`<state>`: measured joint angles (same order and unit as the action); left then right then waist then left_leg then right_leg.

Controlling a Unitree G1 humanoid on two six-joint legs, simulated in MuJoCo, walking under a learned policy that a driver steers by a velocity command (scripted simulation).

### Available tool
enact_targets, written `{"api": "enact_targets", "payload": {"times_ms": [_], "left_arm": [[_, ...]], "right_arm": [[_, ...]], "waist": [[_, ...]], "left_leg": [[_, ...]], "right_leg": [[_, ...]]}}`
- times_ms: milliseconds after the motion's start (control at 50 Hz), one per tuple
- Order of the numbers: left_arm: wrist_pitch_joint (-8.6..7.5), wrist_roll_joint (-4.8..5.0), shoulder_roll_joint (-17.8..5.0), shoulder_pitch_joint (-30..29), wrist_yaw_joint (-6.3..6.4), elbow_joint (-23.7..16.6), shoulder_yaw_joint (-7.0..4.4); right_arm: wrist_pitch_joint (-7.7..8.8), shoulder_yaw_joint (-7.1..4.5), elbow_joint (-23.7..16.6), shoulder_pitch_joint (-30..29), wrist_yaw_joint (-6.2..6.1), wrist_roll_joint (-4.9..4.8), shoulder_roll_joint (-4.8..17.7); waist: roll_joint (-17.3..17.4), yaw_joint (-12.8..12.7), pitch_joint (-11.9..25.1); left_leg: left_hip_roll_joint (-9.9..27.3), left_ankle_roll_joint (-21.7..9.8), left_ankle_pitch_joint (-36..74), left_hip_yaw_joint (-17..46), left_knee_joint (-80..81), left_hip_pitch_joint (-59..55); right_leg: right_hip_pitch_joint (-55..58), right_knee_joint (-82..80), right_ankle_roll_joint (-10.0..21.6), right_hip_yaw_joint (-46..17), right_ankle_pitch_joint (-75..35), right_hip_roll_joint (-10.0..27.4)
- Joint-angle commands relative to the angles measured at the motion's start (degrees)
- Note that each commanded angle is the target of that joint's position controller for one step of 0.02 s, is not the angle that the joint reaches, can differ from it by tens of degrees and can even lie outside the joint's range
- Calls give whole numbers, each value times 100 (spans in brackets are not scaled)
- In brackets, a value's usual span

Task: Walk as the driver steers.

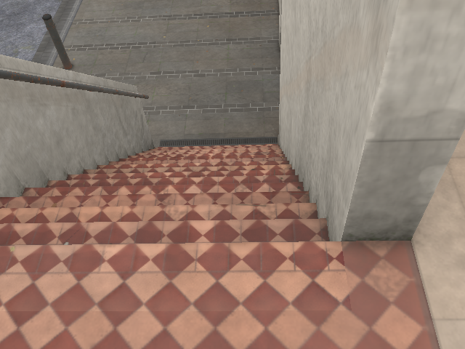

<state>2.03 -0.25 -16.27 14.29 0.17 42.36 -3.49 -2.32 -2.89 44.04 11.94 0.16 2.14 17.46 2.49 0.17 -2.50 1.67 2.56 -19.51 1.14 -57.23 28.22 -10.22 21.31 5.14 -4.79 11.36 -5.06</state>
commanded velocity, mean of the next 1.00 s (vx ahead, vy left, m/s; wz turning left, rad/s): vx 0.42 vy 0.00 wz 0.30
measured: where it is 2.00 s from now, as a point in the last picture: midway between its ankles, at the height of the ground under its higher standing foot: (180, 272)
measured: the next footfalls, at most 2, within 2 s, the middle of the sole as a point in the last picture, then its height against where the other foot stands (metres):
left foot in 0.32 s outside the picture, level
right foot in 0.80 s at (242, 334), level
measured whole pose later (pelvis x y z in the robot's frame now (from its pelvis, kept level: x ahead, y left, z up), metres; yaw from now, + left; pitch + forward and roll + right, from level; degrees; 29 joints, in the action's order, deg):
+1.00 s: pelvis +0.43 +0.11 -0.01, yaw +24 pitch +0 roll +0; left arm -4.3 -1.7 -14.9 17.3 -0.1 45.1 -1.7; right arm 0.5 -3.1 43.7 15.6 0.6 1.7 17.4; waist 2.1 -0.4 -1.3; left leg -2.7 -3.6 -19.7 4.9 -67.2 28.8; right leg -14.0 25.1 3.8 3.8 11.4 -2.7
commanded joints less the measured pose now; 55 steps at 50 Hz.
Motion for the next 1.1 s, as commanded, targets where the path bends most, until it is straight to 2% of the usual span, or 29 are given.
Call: {"api": "enact_targets", "payload": {"times_ms": [20,120,200,260,300,320,340,360,380,400,460,540,580,620,640,700,720,760,780,800,820,840,860,880,900,940,1000,1040,1100], "left_arm": [[-116,-82,-747,314,-45,-176,-176],[-383,-122,-878,565,-30,68,-180],[-513,-151,-906,637,-22,211,-179],[-575,-108,-975,585,40,310,-196],[-555,-107,-822,433,42,315,-116],[-592,-142,-564,301,36,227,-18],[-627,-118,-179,49,-42,-162,101],[-616,-276,-673,-125,-38,-154,-4],[-608,-274,-706,-145,-86,-107,-13],[-622,-223,-681,-151,-138,-58,8],[-496,-325,-580,-88,-185,-5,31],[-366,-263,-389,-716,-186,-283,76],[-362,-260,-238,-1239,-234,-488,144],[-376,-206,-194,-1647,-224,-634,197],[-357,-202,-255,-1677,-201,-623,211],[-422,-120,-375,-1968,-155,-833,229],[-445,-106,-408,-1818,-134,-834,221],[-466,-55,-689,-782,-9,-565,109],[-537,-118,-796,129,36,-341,45],[-604,-219,-1175,1009,136,-286,-65],[-567,-298,-1538,934,167,-357,-137],[-474,-138,-1241,715,121,-338,-130],[-469,-150,-674,283,108,-378,-18],[-491,-142,-395,97,51,-334,59],[-549,-177,-342,85,42,-256,78],[-670,-148,-337,271,1,-67,91],[-799,-112,-430,548,-59,100,62],[-758,-62,-482,664,-46,161,58],[-665,12,-439,838,-40,253,94]], "right_arm": [[71,-124,-340,-250,91,4,470],[253,-19,-365,-578,148,-1,261],[304,0,-449,-661,187,-67,318],[356,23,-498,-448,175,-45,276],[443,-12,-232,349,115,9,314],[516,-123,-10,1187,44,33,647],[559,-316,40,1791,48,30,1394],[555,-293,84,1727,106,-76,1207],[555,-253,-26,1308,139,-104,1008],[578,-211,-85,1061,157,-102,806],[620,-134,-59,1014,67,-180,559],[602,-183,109,1449,23,-206,643],[565,-169,179,1605,13,-245,578],[509,-149,256,1820,-35,-213,536],[538,-178,262,1842,-75,-213,628],[518,-208,262,1839,-123,-186,696],[501,-209,236,1710,-148,-182,717],[535,-233,158,1388,-145,-184,871],[531,-252,88,1125,-119,-223,938],[579,-168,-81,1197,-79,-265,582],[577,-48,-165,1972,-95,-360,-58],[522,-123,-56,1975,-116,-125,545],[501,-164,-67,1495,-64,-53,605],[489,-134,-115,1148,-30,-30,526],[452,-108,-163,1046,6,-40,385],[320,-85,-122,1188,62,-35,255],[226,-92,-226,902,57,-48,263],[221,-33,-406,385,78,-23,173],[273,120,-600,-363,134,9,-65]], "waist": [[-1100,-232,58],[-831,-402,4],[-802,-411,-275],[-621,-207,-423],[-327,259,-181],[311,632,269],[1423,728,544],[714,586,310],[249,329,-17],[35,200,-105],[182,-13,1],[98,80,-2],[178,230,-128],[241,384,-155],[390,374,-156],[167,436,-56],[229,309,-48],[209,-175,315],[50,-675,784],[-468,-922,1576],[-1668,-375,2248],[-1307,-348,2030],[-808,-271,1128],[-398,-236,599],[-514,-117,340],[-773,86,232],[-752,129,218],[-723,99,133],[-711,-9,30]], "left_leg": [[39,15,293,-68,489,734],[59,-180,394,-189,1565,295],[-9,-489,153,-220,2017,-131],[-104,-700,119,-289,2563,-750],[-379,-838,189,-277,3203,-2195],[224,-1041,-347,726,3650,-3261],[1669,-1734,-1548,3526,4485,-4182],[1904,-1998,-1632,4383,4796,-3878],[1697,-1956,-1210,3669,4593,-3518],[1368,-1819,-497,3069,4560,-3162],[726,-1515,1660,1969,4585,-2739],[523,-1518,2981,1674,4451,-2598],[351,-1497,3718,1526,4311,-2519],[335,-1464,3830,1646,4207,-2627],[390,-1473,3958,1726,4195,-2706],[486,-1392,4242,1912,3993,-2851],[494,-1322,4433,1975,3882,-2755],[317,-1039,5392,1918,2983,-2419],[67,-929,5208,1753,1895,-2134],[-258,-814,3526,1465,318,-1406],[-1105,-648,-1285,840,-1364,108],[-804,-704,-1012,740,-1989,648],[-601,-715,-519,641,-2162,791],[-407,-722,-108,579,-1924,745],[-287,-709,1,558,-1731,640],[-222,-636,-55,593,-1332,265],[-291,-561,152,574,-837,504],[-185,-484,604,494,-274,778],[66,-388,1317,-119,979,385]], "right_leg": [[532,-1256,832,-1647,1454,1351],[598,-1347,919,-1508,1300,1584],[332,-1398,916,-1356,1551,1795],[91,-1248,809,-1141,1485,1932],[-573,-317,498,-550,518,1603],[-1150,1165,246,86,-121,1168],[-2810,3055,-129,933,1085,226],[-3424,3822,-132,369,1771,164],[-3473,4118,-122,151,1270,544],[-3286,4052,-159,152,821,706],[-2841,3766,-455,341,282,806],[-2972,3330,-747,588,-67,701],[-2954,2716,-778,730,-380,586],[-2944,2247,-744,731,-598,489],[-2944,2051,-729,632,-727,517],[-2483,1592,-570,602,-864,369],[-2098,1415,-492,572,-764,319],[-539,1155,-316,550,-411,89],[536,718,-158,478,-590,212],[1889,529,71,-708,518,1382],[3051,171,680,-3220,464,3028],[2433,-264,936,-4102,1280,2907],[1534,-363,983,-3130,1420,2614],[856,-567,855,-2430,1088,2332],[426,-682,737,-1908,484,2111],[-97,-751,630,-1200,-740,1844],[-39,-815,733,-690,-1656,1807],[14,-894,731,-392,-1804,1769],[-266,-854,670,-124,-1921,1478]]}}
Keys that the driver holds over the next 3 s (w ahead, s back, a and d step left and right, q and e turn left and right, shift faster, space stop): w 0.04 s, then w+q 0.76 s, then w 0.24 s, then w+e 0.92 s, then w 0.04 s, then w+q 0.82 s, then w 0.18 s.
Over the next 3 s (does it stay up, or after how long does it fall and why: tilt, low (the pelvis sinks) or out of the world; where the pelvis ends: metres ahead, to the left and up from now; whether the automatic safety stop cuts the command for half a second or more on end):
stays up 1.06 0.29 -0.34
